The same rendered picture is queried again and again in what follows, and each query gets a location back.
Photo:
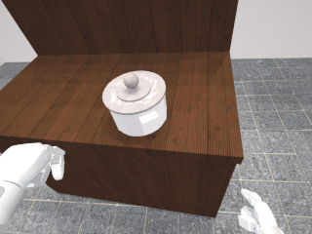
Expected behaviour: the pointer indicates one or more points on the robot right forearm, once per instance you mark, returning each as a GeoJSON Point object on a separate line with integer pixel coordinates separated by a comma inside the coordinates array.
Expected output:
{"type": "Point", "coordinates": [269, 229]}

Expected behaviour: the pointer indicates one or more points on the lid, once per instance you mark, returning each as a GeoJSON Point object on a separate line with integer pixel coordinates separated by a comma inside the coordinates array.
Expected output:
{"type": "Point", "coordinates": [150, 90]}

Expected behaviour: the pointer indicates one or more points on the pot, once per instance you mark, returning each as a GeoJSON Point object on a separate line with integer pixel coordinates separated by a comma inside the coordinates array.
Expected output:
{"type": "Point", "coordinates": [142, 124]}

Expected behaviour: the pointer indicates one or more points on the robot right hand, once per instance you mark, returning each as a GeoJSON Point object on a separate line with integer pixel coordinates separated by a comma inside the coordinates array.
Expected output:
{"type": "Point", "coordinates": [253, 219]}

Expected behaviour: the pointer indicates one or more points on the knob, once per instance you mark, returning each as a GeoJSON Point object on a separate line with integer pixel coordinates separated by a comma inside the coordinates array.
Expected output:
{"type": "Point", "coordinates": [131, 80]}

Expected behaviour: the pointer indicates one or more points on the robot left forearm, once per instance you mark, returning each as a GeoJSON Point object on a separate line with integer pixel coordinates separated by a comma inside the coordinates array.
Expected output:
{"type": "Point", "coordinates": [11, 194]}

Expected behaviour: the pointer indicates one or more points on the table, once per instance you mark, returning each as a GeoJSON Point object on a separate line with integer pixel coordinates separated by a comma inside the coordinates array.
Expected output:
{"type": "Point", "coordinates": [82, 45]}

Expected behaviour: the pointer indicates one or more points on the robot left hand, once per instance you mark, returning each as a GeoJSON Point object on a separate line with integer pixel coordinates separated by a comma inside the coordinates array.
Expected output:
{"type": "Point", "coordinates": [29, 164]}

